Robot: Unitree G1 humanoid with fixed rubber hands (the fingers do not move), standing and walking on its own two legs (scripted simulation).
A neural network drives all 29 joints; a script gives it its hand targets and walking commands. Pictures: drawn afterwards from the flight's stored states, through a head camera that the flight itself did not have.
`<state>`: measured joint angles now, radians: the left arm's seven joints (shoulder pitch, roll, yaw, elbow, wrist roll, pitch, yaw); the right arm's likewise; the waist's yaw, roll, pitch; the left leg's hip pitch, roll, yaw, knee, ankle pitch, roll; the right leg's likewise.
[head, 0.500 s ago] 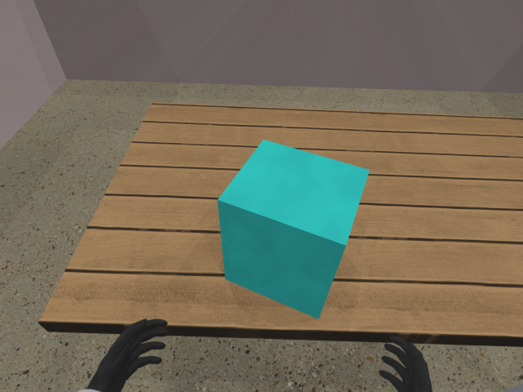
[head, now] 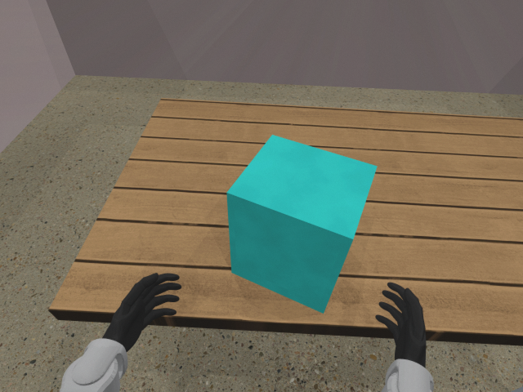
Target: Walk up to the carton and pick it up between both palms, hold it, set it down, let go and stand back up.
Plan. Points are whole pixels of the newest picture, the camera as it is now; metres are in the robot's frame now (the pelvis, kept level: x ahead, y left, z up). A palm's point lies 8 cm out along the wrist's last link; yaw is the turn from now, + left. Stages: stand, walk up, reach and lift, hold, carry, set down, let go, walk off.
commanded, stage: reach and lift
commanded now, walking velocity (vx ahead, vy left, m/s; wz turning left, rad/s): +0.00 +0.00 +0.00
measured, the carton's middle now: (297, 224) +0.42 -0.06 +0.01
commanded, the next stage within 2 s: none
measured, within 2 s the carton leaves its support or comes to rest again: neither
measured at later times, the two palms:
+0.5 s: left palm (157, 261) +0.30 +0.17 +0.06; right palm (428, 304) +0.24 -0.22 +0.05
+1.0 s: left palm (179, 205) +0.37 +0.14 +0.11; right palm (440, 258) +0.28 -0.24 +0.10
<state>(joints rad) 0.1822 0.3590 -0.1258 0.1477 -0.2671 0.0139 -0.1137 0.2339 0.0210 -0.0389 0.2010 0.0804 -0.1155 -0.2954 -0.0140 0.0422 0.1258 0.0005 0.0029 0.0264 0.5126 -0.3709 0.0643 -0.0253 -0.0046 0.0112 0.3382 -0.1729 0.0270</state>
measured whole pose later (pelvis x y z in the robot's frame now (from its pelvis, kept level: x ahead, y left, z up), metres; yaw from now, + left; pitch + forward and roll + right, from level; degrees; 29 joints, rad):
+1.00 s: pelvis -0.02 -0.02 +0.00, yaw -1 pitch -1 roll -2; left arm -0.50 0.41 -0.03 0.41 -0.28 0.41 -0.12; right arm -0.32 -0.04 -0.08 0.17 0.24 0.38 -0.36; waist -0.13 -0.01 0.04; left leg -0.15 0.01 0.03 0.47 -0.29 0.04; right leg -0.19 0.00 0.02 0.32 -0.11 0.04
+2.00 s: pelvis -0.02 -0.03 +0.01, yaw +1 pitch +5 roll -2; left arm -1.03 0.37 -0.06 1.16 -0.21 0.19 -0.08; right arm -0.83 -0.01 -0.12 0.81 0.19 0.20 -0.33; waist -0.25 -0.02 -0.06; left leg -0.28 0.01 0.01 0.45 -0.26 0.03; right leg -0.31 -0.01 -0.01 0.30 -0.09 0.03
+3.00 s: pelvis -0.04 -0.03 -0.02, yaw +1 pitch +18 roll -3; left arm -1.04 0.24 0.05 1.36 -0.02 -0.15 -0.06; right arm -0.86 0.12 -0.45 1.18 -0.12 -0.27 -0.31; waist -0.20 0.01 -0.16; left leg -0.69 0.02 -0.03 0.70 -0.32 0.02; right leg -0.69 0.00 -0.05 0.50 -0.13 0.03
